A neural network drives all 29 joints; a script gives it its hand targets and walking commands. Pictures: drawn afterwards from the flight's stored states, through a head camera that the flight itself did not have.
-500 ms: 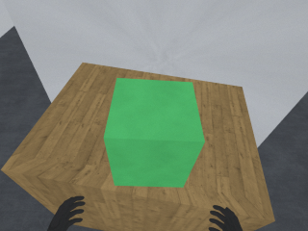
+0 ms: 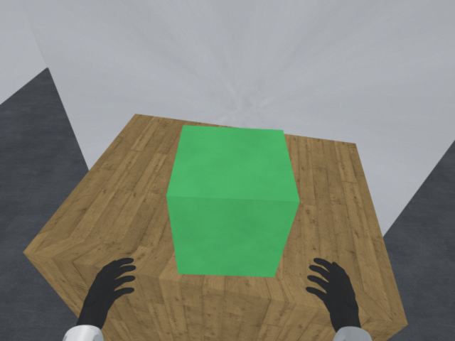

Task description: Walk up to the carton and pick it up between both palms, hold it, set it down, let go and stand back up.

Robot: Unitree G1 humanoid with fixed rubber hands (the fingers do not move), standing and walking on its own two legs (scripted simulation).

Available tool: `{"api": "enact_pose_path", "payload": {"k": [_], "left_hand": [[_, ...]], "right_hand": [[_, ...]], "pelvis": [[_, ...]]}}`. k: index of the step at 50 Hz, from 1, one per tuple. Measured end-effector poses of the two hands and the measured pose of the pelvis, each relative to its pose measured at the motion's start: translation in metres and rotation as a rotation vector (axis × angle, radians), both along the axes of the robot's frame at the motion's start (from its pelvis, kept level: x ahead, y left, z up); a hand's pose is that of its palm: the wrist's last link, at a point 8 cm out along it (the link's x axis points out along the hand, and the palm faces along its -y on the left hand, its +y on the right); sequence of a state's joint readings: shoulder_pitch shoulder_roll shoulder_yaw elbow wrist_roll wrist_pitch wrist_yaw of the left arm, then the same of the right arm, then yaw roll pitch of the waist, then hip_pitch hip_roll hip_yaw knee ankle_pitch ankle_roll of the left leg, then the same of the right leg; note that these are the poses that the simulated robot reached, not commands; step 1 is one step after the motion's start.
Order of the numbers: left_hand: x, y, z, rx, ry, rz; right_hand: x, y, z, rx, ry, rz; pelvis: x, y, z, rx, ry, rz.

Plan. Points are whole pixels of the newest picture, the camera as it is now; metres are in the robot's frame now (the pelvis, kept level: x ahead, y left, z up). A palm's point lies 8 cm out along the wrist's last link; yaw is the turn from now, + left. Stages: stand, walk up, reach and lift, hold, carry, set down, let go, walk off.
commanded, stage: reach and lift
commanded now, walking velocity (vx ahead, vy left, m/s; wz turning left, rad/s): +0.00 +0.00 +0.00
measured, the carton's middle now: (229, 202) +0.42 +0.02 +0.02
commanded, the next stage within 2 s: none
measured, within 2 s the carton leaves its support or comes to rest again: neither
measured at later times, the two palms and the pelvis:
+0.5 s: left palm (99, 247) +0.28 +0.24 +0.05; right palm (338, 258) +0.28 -0.17 +0.05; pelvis -0.01 +0.00 +0.00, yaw -1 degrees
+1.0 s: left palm (102, 187) +0.35 +0.24 +0.12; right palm (343, 199) +0.35 -0.17 +0.12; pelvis -0.01 +0.00 +0.00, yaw +0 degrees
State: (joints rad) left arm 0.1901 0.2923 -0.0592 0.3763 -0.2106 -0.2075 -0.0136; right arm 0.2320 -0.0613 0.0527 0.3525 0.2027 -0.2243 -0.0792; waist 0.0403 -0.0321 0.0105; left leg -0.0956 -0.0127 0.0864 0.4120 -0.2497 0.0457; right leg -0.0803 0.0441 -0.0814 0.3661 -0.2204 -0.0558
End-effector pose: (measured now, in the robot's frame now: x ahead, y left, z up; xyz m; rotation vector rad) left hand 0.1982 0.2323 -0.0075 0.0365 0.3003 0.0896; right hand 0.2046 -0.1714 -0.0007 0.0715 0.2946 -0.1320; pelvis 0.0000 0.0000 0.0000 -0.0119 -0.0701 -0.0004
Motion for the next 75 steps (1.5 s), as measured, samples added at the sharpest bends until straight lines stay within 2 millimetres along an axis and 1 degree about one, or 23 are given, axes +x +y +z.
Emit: {"api": "enact_pose_path", "payload": {"k": [4,7,13,19,23,27,33,39,53,58,63,75], "left_hand": [[0.006,0.001,0.000,-0.011,0.024,0.005],[0.014,0.004,0.004,-0.015,0.030,0.012],[0.041,0.008,0.028,-0.025,-0.018,0.015],[0.068,0.007,0.048,-0.039,-0.022,0.001],[0.076,0.006,0.058,-0.047,-0.009,0.001],[0.086,0.008,0.067,-0.054,0.004,0.010],[0.105,0.010,0.085,-0.052,-0.015,0.007],[0.123,0.013,0.102,-0.048,-0.024,0.010],[0.164,0.010,0.140,-0.043,-0.034,0.009],[0.175,0.010,0.152,-0.027,-0.030,0.012],[0.187,0.013,0.159,-0.031,-0.021,0.016],[0.212,0.014,0.186,-0.029,-0.043,0.018]], "right_hand": [[0.003,0.000,0.001,-0.012,0.033,0.002],[0.008,-0.003,0.006,-0.021,0.045,0.001],[0.028,-0.007,0.026,-0.022,0.019,-0.012],[0.052,-0.001,0.043,-0.005,0.009,0.001],[0.065,0.004,0.050,-0.003,0.002,0.014],[0.079,0.003,0.058,-0.008,-0.001,0.015],[0.100,0.001,0.076,-0.009,-0.032,0.014],[0.116,0.000,0.089,-0.015,-0.031,0.019],[0.153,-0.004,0.133,-0.024,-0.078,0.024],[0.164,-0.005,0.140,-0.017,-0.062,0.026],[0.174,-0.004,0.142,-0.020,-0.039,0.024],[0.199,-0.002,0.172,-0.016,-0.063,0.021]], "pelvis": [[-0.006,0.000,0.000,0.003,-0.002,-0.003],[-0.009,0.000,0.000,0.006,0.009,-0.007],[-0.014,0.000,0.001,0.007,0.036,-0.013],[-0.014,0.001,0.002,0.005,0.044,-0.017],[-0.013,0.003,0.002,0.002,0.041,-0.017],[-0.013,0.003,0.002,0.000,0.053,-0.015],[-0.009,0.002,0.002,-0.002,0.068,-0.011],[-0.005,0.001,0.002,-0.003,0.070,-0.009],[-0.007,-0.002,0.002,-0.004,0.087,-0.007],[-0.007,-0.003,0.002,-0.005,0.091,-0.001],[-0.007,-0.003,0.002,-0.002,0.099,0.004],[-0.005,-0.002,0.002,-0.006,0.130,0.011]]}}
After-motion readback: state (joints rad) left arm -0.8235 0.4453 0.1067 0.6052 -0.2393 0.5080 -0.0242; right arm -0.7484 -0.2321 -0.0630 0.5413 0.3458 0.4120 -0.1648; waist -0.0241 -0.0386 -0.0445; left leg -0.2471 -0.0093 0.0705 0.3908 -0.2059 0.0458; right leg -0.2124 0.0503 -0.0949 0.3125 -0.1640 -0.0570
